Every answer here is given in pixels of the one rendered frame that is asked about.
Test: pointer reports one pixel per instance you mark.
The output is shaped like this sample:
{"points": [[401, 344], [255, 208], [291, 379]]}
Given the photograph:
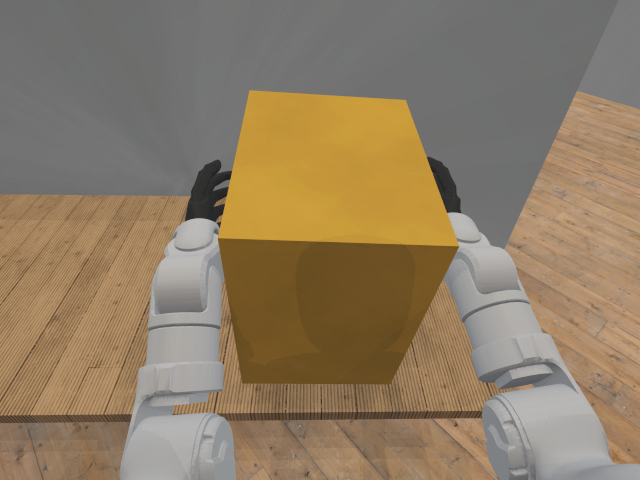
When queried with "robot left upper arm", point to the robot left upper arm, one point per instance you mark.
{"points": [[196, 446]]}

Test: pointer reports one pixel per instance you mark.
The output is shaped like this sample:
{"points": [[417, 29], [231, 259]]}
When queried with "robot right upper arm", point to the robot right upper arm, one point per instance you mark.
{"points": [[548, 433]]}

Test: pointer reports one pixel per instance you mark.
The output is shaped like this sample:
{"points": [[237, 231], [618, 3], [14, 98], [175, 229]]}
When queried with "robot left forearm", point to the robot left forearm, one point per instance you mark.
{"points": [[182, 362]]}

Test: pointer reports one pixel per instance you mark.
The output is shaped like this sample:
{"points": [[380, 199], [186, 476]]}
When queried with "right robot hand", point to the right robot hand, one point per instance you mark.
{"points": [[446, 186]]}

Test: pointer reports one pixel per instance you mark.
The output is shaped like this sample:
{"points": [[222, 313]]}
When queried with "table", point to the table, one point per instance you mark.
{"points": [[75, 285]]}

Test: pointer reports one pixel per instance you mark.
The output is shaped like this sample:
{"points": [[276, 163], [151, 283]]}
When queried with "robot right forearm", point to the robot right forearm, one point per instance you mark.
{"points": [[509, 347]]}

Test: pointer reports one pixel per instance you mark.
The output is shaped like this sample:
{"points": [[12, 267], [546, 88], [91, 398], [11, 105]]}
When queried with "carton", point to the carton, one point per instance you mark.
{"points": [[334, 238]]}

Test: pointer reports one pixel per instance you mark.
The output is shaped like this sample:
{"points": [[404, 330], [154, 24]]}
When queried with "left robot hand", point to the left robot hand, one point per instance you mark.
{"points": [[203, 198]]}

